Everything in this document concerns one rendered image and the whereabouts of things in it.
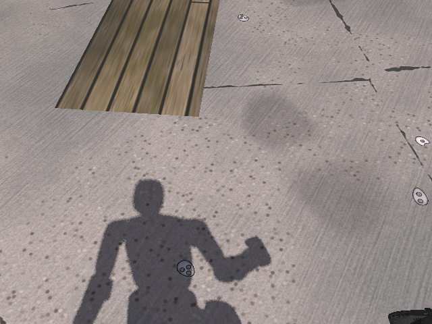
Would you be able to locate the right robot hand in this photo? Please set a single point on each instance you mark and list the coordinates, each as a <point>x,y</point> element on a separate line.
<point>411,317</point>

